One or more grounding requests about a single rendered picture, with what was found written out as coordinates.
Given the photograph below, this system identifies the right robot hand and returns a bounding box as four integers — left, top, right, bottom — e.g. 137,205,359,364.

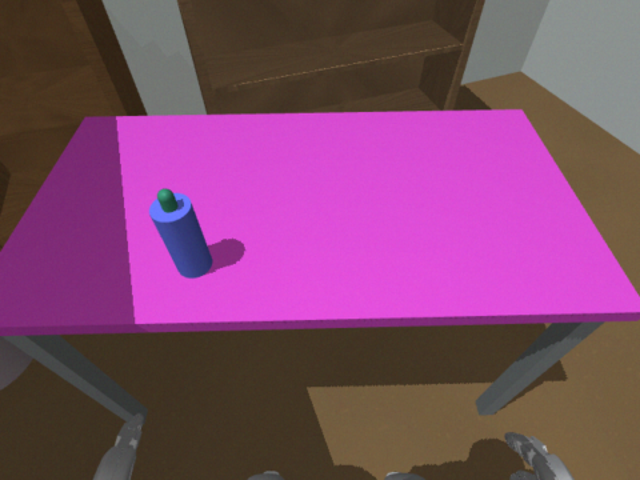
505,432,575,480

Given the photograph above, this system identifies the left robot hand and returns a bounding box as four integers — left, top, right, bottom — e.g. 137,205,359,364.
93,413,144,480

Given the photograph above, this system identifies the table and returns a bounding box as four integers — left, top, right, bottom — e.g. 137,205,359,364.
0,109,640,424

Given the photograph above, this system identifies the bookshelf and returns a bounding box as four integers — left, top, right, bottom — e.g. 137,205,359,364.
177,0,485,115
0,0,148,252

